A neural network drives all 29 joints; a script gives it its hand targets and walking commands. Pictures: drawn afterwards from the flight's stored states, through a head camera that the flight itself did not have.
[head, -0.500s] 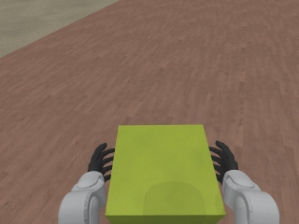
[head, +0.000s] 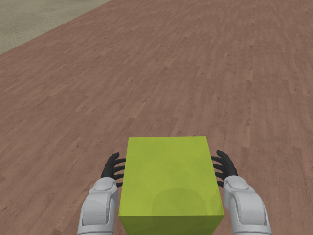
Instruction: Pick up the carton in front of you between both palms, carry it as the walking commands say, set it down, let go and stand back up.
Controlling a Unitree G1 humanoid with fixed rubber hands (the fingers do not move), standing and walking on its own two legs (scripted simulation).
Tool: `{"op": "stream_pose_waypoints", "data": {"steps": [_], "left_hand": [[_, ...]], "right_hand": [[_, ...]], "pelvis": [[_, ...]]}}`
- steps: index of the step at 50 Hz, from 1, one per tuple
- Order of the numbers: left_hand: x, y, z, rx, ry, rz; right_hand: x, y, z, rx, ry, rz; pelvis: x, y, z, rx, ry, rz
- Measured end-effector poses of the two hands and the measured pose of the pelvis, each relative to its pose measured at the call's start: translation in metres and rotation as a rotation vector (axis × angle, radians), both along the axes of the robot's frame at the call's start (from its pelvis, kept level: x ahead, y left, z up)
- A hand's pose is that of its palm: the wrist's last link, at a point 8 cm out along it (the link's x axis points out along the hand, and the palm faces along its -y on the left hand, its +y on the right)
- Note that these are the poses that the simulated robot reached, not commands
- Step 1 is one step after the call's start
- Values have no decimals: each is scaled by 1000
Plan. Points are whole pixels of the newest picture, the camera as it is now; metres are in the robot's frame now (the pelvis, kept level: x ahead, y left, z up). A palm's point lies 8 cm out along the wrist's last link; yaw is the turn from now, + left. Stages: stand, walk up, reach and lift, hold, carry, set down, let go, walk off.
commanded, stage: carry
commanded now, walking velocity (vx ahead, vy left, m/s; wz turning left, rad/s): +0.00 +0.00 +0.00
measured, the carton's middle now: (167, 192) +0.27 +0.00 -0.05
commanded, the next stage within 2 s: hold in 1.60 s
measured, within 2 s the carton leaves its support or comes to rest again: neither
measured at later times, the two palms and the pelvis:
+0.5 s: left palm (108, 190) +0.25 +0.15 +0.03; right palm (233, 187) +0.25 -0.15 +0.04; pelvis -0.04 -0.01 +0.00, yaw +0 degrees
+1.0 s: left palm (111, 196) +0.23 +0.14 +0.04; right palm (239, 193) +0.23 -0.16 +0.04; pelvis -0.05 -0.02 +0.00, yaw +0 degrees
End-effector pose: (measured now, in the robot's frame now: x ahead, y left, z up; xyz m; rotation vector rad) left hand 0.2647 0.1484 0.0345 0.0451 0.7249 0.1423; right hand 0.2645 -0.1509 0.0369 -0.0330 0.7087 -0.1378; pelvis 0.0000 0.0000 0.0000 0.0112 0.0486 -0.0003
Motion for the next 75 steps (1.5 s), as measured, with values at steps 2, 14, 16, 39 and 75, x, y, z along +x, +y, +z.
{"op": "stream_pose_waypoints", "data": {"steps": [2,14,16,39,75], "left_hand": [[-1,0,-4,5,-4,-3],[-6,0,-4,4,-63,5],[-8,0,-1,2,-70,6],[-29,-9,1,6,-47,1],[-42,-22,0,9,-45,1]], "right_hand": [[0,0,-4,-6,-4,6],[-3,0,-4,-5,-63,13],[-5,0,-1,-2,-70,11],[-27,-9,1,-5,-46,14],[-39,-23,0,-5,-45,16]], "pelvis": [[-4,0,0,-1,-4,0],[-27,-2,2,-7,-12,3],[-29,-2,2,-7,-11,3],[-48,-11,1,-8,-19,4],[-61,-25,0,-5,-24,5]]}}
